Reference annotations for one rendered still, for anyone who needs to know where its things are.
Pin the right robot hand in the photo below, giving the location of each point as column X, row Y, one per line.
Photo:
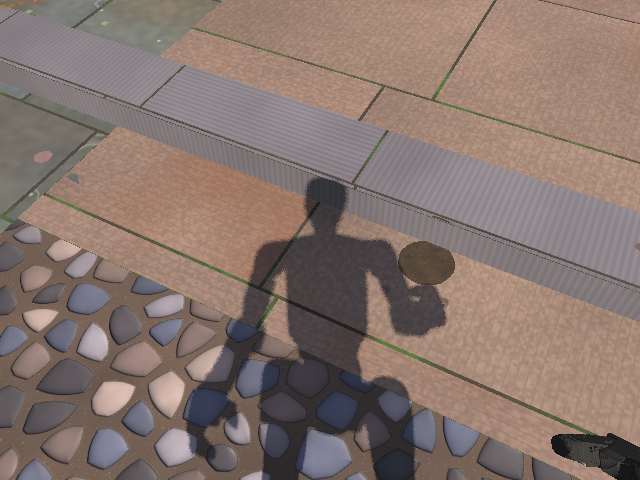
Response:
column 614, row 455

